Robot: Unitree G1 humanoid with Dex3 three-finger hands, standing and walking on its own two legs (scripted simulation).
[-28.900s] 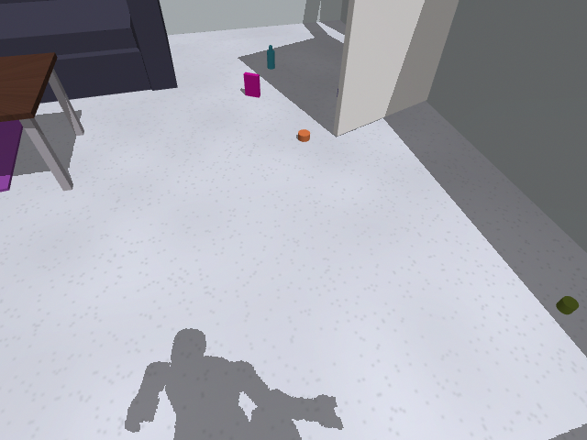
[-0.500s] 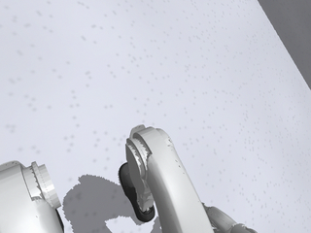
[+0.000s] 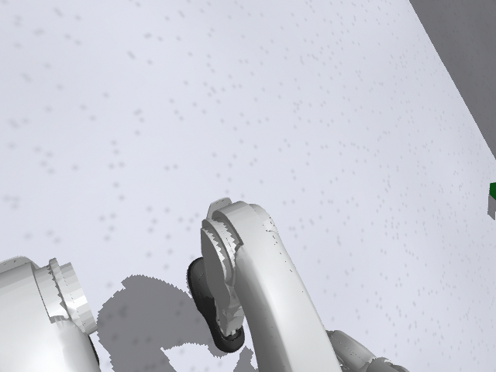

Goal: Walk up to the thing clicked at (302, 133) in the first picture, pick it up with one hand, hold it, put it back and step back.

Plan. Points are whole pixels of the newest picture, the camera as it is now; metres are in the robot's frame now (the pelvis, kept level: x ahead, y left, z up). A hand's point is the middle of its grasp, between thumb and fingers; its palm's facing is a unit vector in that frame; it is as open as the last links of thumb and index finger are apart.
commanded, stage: open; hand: left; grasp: from above
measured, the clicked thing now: out of the picture +0.41 +0.31 -0.28
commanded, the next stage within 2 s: withdraw in 0.24 s
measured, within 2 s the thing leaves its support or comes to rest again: neither
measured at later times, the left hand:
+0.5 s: hand out of the picture +0.41 +0.31 -0.25, palm faces -0.42 -0.19 -0.89, open 13.8 cm
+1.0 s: hand out of the picture +0.40 +0.33 -0.07, palm faces -0.43 -0.13 -0.89, open 14.1 cm
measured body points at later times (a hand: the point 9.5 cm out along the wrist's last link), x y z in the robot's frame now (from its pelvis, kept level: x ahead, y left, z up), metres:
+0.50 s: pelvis +0.00 +0.00 +0.00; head +0.26 +0.13 +0.34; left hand +0.43 +0.32 -0.20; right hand +0.07 -0.25 -0.06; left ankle +0.06 +0.13 -0.27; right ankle +0.11 -0.13 -0.26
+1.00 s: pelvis -0.01 -0.01 +0.05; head +0.18 +0.07 +0.45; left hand +0.42 +0.33 -0.02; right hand +0.12 -0.26 -0.06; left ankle +0.06 +0.13 -0.26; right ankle +0.11 -0.13 -0.26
